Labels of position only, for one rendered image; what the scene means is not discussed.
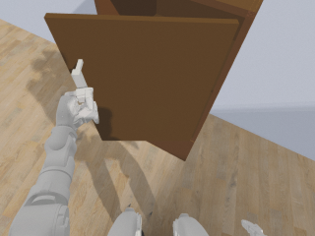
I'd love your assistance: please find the robot right hand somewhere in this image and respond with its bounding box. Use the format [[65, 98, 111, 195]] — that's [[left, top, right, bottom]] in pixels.
[[241, 219, 267, 236]]

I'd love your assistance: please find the left robot forearm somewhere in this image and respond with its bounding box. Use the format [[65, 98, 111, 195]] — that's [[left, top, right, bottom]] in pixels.
[[8, 126, 78, 236]]

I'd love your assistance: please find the left robot upper arm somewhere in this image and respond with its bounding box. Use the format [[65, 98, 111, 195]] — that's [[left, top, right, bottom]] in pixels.
[[11, 204, 70, 236]]

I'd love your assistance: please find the robot left hand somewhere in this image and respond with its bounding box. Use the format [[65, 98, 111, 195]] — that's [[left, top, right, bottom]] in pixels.
[[55, 88, 99, 132]]

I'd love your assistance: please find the handle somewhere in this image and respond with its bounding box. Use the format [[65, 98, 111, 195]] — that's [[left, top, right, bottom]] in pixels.
[[71, 59, 94, 103]]

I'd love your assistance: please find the left robot shin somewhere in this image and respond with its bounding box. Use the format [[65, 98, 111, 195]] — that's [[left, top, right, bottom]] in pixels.
[[125, 207, 135, 212]]

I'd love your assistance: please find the robot left thigh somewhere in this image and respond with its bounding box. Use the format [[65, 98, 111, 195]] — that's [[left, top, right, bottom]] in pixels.
[[107, 211, 142, 236]]

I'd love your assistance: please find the cupboard door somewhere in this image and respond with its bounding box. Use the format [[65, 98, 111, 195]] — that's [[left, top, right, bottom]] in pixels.
[[44, 13, 239, 142]]

